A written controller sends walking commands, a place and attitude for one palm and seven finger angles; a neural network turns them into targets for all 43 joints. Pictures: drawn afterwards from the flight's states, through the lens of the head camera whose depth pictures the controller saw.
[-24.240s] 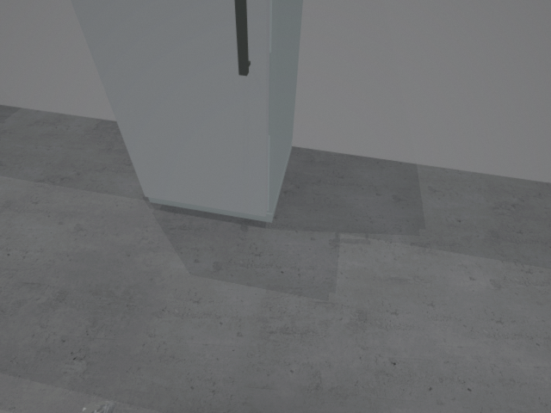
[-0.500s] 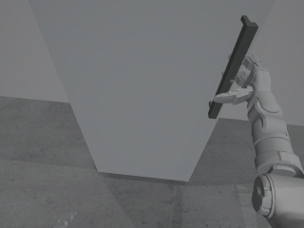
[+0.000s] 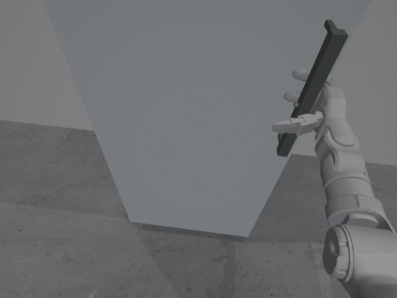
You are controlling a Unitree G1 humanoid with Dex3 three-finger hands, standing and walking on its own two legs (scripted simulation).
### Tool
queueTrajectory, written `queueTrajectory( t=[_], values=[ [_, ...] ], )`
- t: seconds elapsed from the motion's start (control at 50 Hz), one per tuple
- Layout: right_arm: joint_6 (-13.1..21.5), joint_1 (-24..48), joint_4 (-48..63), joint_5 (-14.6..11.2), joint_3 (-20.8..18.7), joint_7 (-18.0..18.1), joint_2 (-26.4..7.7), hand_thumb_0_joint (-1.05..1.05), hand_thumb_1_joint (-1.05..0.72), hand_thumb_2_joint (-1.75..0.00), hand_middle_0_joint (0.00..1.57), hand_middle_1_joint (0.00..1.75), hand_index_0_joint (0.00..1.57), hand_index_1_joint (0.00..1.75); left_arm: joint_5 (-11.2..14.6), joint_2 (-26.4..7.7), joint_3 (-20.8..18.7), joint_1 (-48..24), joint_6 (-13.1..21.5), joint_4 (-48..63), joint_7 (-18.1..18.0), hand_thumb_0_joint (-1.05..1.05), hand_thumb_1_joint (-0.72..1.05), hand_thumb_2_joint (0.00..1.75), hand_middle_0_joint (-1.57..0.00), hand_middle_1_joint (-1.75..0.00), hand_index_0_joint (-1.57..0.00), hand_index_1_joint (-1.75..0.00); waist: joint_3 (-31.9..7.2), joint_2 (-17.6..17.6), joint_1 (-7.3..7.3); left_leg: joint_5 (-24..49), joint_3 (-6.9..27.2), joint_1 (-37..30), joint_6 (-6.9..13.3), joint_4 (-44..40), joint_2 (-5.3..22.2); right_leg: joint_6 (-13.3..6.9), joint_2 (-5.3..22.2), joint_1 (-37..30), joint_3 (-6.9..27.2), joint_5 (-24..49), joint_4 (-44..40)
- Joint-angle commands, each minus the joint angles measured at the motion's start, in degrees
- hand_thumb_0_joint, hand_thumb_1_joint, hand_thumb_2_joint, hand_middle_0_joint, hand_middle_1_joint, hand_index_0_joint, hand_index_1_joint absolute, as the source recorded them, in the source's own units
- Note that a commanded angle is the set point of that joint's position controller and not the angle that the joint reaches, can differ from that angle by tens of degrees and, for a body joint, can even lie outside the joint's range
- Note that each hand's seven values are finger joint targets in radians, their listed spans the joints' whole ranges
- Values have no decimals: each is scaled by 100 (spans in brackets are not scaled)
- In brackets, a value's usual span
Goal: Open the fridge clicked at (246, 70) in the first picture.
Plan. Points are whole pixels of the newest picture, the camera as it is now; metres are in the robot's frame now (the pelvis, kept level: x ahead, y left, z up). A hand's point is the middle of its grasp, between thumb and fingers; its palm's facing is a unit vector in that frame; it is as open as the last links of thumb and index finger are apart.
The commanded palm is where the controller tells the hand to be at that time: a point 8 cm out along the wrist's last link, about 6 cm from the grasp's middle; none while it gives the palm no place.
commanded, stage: slide the fingers in behind the handle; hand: right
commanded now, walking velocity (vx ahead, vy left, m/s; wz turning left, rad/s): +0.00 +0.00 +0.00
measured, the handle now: (301, 99) +0.50 -0.15 +0.17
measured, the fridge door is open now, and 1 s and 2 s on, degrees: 0 0 0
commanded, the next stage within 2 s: grip the handle and tug to test in 0.44 s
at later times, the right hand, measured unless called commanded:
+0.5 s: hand (296, 104) +0.46 -0.13 +0.19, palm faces +0.01 +1.00 +0.00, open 14.0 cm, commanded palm +0.43 -0.18 +0.18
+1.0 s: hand (301, 105) +0.46 -0.14 +0.18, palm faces +0.01 +1.00 +0.01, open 9.2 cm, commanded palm +0.43 -0.19 +0.18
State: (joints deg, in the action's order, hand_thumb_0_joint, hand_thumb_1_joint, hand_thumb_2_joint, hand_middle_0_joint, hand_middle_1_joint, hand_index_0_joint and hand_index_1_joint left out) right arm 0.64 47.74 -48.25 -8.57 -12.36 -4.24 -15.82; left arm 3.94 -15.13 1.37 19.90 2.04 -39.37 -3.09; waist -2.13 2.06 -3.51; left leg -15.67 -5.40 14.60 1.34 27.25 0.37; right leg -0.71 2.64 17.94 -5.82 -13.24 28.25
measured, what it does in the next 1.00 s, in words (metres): stands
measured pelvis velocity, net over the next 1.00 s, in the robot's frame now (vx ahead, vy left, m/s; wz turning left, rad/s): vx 0.00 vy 0.00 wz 0.00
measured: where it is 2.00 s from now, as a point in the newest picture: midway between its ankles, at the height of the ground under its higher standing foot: outside the picture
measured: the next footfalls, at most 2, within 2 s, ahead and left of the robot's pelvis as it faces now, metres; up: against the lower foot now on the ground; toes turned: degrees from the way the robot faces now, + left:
none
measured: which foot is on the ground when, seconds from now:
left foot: down 0.00-1.00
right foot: down 0.00-1.00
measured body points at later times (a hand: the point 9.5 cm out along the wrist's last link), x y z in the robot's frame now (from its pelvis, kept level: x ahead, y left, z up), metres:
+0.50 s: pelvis +0.00 +0.00 +0.00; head +0.01 +0.01 +0.45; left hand +0.09 +0.25 -0.12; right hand +0.45 -0.18 +0.19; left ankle -0.02 +0.10 -0.74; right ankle +0.01 -0.11 -0.74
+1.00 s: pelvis +0.00 +0.00 +0.00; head +0.01 +0.00 +0.45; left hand +0.08 +0.26 -0.12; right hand +0.45 -0.19 +0.19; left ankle -0.02 +0.10 -0.74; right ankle +0.01 -0.11 -0.74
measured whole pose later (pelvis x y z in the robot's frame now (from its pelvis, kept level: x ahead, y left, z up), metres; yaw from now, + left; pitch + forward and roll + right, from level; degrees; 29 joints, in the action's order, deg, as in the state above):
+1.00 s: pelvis +0.00 +0.00 +0.00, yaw +0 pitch +3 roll +1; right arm 1.0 47.7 -48.3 -8.7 -12.1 -4.5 -16.4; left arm 3.9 -15.1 1.3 18.9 2.2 -39.2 -3.4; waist -2.2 1.8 -3.3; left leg -15.4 -5.4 14.5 1.0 26.8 0.5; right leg -1.0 2.4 18.1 -5.6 -13.4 28.5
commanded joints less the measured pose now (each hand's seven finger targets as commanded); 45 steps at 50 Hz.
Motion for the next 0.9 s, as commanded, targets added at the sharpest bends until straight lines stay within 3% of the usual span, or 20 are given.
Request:
queueTrajectory(
  t=[0.0,0.04,0.08,0.16,0.18,0.24,0.3,0.38,0.4,0.44,0.52,0.54,0.6,0.64,0.72,0.74,0.76,0.8,0.82,0.88],
  values=[
    [416,2989,1534,-52,-144,52,-1058,0,50,-30,30,120,30,120,-13,-741,-286,-187,288,709,-42,0,90,90,-20,-30,-20,-30,-1865,-190,25,1953,360,-199,-4,-283,-149,-243,-222,-1302,494,1398,-120],
    [415,2952,1450,-50,-1,62,-895,0,50,-30,30,120,30,120,-26,-753,-299,-153,290,696,-38,0,90,90,-20,-30,-20,-30,-1738,-433,-31,1887,325,-164,-18,-313,-156,-258,-209,-1247,505,1358,-121],
    [390,3071,1463,-49,-120,86,-1047,0,50,-30,30,120,30,120,-21,-763,-291,-191,279,675,-44,0,90,90,-20,-30,-20,-30,-1772,-308,-23,1854,343,-123,-15,-313,-155,-245,-213,-1302,516,1309,-143],
    [351,3010,1430,-65,42,77,-821,0,50,-30,30,120,30,120,-7,-740,-288,-241,284,695,-32,0,90,90,-20,-30,-20,-30,-1758,-271,-23,1897,338,-88,-12,-308,-150,-242,-215,-1328,509,1364,-118],
    [355,3071,1452,-51,-98,94,-1002,0,50,-30,30,120,30,120,-23,-757,-290,-206,271,679,-43,0,90,90,-20,-30,-20,-30,-1843,-234,-1,1902,338,-139,-2,-291,-148,-232,-219,-1331,529,1382,-123],
    [353,3086,1375,-64,86,100,-755,0,50,-30,30,120,30,120,-30,-744,-295,-217,276,693,-42,0,90,90,-20,-30,-20,-30,-1732,-435,-69,1880,312,-60,-14,-308,-161,-250,-203,-1340,539,1418,-95],
    [351,3205,1318,-37,112,109,-751,0,50,-30,30,120,30,120,-24,-730,-274,-222,262,656,-39,0,90,90,-20,-30,-20,-30,-1775,-252,-66,1876,321,-17,-4,-282,-150,-226,-220,-1366,548,1394,-102],
    [374,3168,1153,-19,-64,127,-957,0,50,-30,30,120,30,120,-36,-751,-275,-197,241,654,-49,0,90,90,-20,-30,-20,-30,-1792,-364,-30,1828,329,-67,-4,-270,-145,-232,-219,-1271,560,1337,-102],
    [389,3277,1175,-14,41,117,-845,0,50,-30,30,120,30,120,-34,-731,-260,-226,242,664,-47,0,90,90,-20,-30,-20,-30,-1744,-182,-61,1800,332,3,1,-275,-139,-224,-227,-1293,546,1314,-99],
    [445,3198,1170,-19,61,114,-800,0,50,-30,30,120,30,120,-48,-752,-286,-176,262,673,-36,0,90,90,-20,-30,-20,-30,-1805,-391,-61,1810,297,-14,2,-255,-161,-234,-203,-1321,573,1408,-68],
    [463,3166,1028,-23,-135,73,-1048,0,50,-30,30,120,30,120,-34,-758,-269,-184,251,656,-55,0,90,90,-20,-30,-20,-30,-1728,-407,-27,1803,342,-98,-7,-269,-143,-236,-225,-1146,544,1258,-104],
    [505,3168,1152,-25,-134,75,-1052,0,45,-32,30,121,30,121,-52,-774,-279,-158,257,688,-47,0,90,90,-20,-30,-20,-30,-1835,-458,-32,1840,326,-146,-10,-259,-144,-254,-223,-1189,554,1331,-88],
    [504,3176,1366,-38,46,62,-809,0,31,-38,32,123,32,123,-29,-728,-284,-200,289,694,-20,0,90,90,-20,-30,-20,-30,-1956,-59,-9,1866,317,-16,19,-239,-160,-210,-212,-1439,564,1479,-66],
    [468,2924,1196,-72,-249,81,-1104,0,22,-42,33,124,33,124,-52,-778,-294,-141,278,670,-31,0,90,90,-20,-30,-20,-30,-1835,-449,32,1888,304,-165,6,-275,-169,-239,-205,-1236,553,1444,-76],
    [398,2914,1316,-32,-211,62,-1095,0,3,-50,35,127,35,127,-35,-752,-285,-210,261,722,-48,0,90,90,-20,-30,-20,-30,-1787,-353,45,1885,339,-211,-11,-289,-148,-246,-222,-1146,492,1316,-137],
    [406,2778,1316,-33,-319,76,-1228,0,-1,-52,35,127,35,127,-46,-785,-297,-169,246,723,-51,0,90,90,-20,-30,-20,-30,-1804,-505,74,1900,320,-311,-2,-283,-148,-250,-204,-1108,511,1379,-132],
    [394,2828,1377,-47,-169,55,-1068,0,-6,-54,36,128,36,128,-20,-756,-278,-249,248,755,-49,0,90,90,-20,-30,-20,-30,-1742,-379,45,1911,354,-237,-14,-297,-145,-255,-215,-1132,484,1331,-140],
    [385,3029,1373,-31,-109,35,-1058,0,-15,-58,37,129,37,129,-19,-753,-277,-226,248,727,-61,0,90,90,-20,-30,-20,-30,-1647,-272,-22,1776,347,-132,-17,-331,-148,-246,-217,-1138,490,1203,-153],
    [365,2956,1242,-43,-234,31,-1167,0,-20,-60,38,130,38,130,-18,-765,-286,-199,252,702,-72,0,90,90,-20,-30,-20,-30,-1611,-392,2,1708,349,-125,-17,-353,-152,-250,-213,-1094,500,1139,-156],
    [417,3080,1403,-62,-179,-2,-1133,0,-34,-66,39,132,39,132,-16,-755,-286,-221,268,711,-81,0,90,90,-20,-30,-20,-30,-1797,-134,-14,1798,379,-128,-7,-332,-141,-251,-221,-1242,489,1255,-114]
  ],
)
